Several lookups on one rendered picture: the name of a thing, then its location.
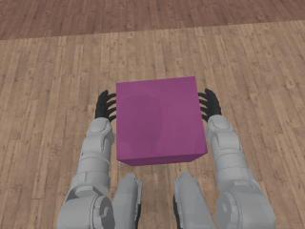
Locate right robot upper arm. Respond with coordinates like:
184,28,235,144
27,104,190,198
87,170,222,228
215,190,287,229

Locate carton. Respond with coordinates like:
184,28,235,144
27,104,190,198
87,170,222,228
115,76,208,167

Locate robot left forearm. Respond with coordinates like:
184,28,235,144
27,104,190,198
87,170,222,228
56,117,115,229

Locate robot right hand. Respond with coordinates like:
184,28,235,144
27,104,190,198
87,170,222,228
198,88,222,123

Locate robot right foot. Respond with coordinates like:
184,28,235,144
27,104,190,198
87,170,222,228
173,195,184,229

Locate robot left hand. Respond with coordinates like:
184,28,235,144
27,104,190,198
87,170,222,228
94,90,116,122

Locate left robot upper arm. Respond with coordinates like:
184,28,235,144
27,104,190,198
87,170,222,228
57,194,115,229

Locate left robot thigh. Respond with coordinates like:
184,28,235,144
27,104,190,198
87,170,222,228
112,177,143,229

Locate robot right forearm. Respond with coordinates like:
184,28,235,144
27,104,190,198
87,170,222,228
206,114,276,225

